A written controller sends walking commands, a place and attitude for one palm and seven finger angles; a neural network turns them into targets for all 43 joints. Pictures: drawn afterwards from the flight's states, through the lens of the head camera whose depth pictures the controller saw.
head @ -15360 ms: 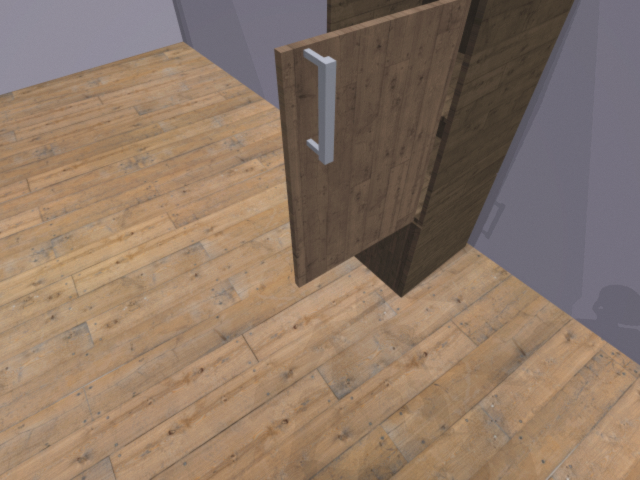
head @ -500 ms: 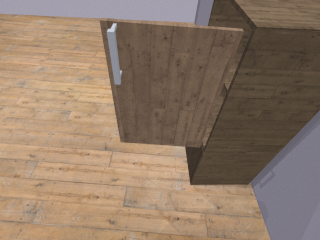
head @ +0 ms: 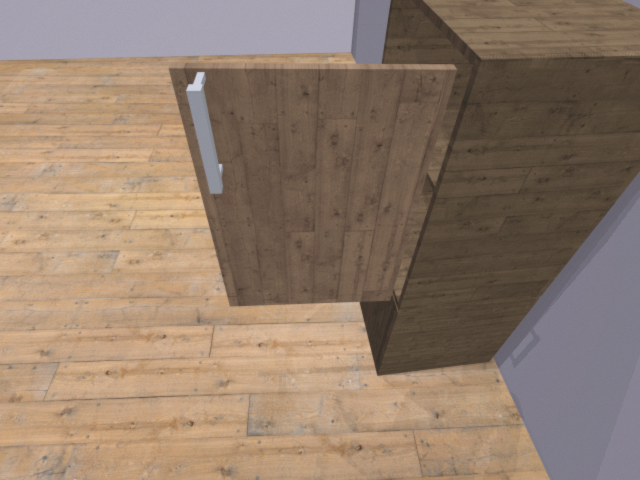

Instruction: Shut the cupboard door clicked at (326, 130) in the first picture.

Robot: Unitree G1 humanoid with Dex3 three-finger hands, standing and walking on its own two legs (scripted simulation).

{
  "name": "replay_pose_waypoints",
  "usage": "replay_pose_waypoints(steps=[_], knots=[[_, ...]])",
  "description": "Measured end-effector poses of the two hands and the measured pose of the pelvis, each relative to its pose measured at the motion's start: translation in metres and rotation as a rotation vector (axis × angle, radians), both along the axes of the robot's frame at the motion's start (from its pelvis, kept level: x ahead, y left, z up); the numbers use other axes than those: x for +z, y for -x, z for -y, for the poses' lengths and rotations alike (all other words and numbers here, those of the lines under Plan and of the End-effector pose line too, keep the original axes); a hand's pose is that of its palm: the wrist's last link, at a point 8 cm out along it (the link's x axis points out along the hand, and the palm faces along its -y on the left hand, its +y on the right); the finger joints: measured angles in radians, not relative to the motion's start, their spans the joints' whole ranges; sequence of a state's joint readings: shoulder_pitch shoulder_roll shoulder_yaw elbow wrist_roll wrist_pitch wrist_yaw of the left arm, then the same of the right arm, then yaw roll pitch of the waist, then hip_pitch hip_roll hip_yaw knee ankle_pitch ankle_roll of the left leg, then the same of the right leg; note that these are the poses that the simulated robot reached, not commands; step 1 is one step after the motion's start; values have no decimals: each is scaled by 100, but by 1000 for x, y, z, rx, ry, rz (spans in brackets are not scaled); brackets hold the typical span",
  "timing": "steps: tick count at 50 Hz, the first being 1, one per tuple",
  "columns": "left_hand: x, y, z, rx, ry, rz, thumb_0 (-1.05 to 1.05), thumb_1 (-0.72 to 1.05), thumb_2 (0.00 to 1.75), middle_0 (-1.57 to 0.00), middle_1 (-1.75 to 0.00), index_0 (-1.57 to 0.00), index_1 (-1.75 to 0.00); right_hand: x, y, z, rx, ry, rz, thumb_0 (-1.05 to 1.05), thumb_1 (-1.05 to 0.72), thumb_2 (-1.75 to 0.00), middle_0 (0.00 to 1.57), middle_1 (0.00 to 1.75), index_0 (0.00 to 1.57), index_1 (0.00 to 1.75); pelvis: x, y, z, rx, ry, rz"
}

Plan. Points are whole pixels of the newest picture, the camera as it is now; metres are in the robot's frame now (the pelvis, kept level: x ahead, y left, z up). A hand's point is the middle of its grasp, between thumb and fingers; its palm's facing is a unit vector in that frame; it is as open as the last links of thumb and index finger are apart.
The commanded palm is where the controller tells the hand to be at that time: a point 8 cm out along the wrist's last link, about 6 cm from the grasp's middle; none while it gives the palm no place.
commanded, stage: shuffle to correct the standing spot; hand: left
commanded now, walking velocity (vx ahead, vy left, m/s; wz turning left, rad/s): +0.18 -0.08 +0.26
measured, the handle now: (208, 136) +0.55 +0.19 +0.15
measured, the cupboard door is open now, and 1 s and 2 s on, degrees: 86 86 86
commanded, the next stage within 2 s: come to a stop and stand still in 0.60 s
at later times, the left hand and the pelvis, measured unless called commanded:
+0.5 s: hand out of the picture +0.04 +0.18 -0.20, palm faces +0.12 -0.99 -0.12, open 7.4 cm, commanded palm none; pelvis +0.08 +0.02 -0.02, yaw +6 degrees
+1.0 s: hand (208, 460) +0.20 +0.18 -0.19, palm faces +0.16 -0.97 -0.18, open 7.2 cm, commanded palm none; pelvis +0.16 -0.01 -0.01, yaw +7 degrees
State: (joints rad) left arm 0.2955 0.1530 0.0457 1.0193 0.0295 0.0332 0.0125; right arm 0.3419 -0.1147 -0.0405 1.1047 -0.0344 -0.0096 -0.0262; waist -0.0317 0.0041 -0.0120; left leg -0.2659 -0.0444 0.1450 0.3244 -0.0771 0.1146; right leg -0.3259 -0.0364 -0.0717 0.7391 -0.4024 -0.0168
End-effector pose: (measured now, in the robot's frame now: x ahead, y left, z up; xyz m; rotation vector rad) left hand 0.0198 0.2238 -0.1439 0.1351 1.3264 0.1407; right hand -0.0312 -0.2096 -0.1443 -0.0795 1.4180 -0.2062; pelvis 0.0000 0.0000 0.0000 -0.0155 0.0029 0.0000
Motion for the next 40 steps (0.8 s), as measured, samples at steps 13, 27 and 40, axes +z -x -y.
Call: replay_pose_waypoints(steps=[13, 27, 40], knots=[[-3, 17, 14, 83, 7, -56, 0, 91, 90, -20, -30, -20, -30, 2, -58, 21, 57, 6, 15, 0, -91, -90, 20, 30, 20, 30, -1, -30, 4, 78, 7, 3], [-20, -38, -13, 114, 52, -122, 1, 91, 90, -20, -30, -20, -30, 0, -148, -13, 166, 45, 54, 0, -91, -90, 20, 30, 20, 30, -10, -88, -21, 107, -25, -15], [-1, -148, -5, 84, -60, 57, 0, 92, 90, -20, -30, -20, -30, -20, -206, 31, 140, 27, 11, 0, -91, -90, 20, 30, 21, 30, -15, -142, 13, 114, -2, -4]])
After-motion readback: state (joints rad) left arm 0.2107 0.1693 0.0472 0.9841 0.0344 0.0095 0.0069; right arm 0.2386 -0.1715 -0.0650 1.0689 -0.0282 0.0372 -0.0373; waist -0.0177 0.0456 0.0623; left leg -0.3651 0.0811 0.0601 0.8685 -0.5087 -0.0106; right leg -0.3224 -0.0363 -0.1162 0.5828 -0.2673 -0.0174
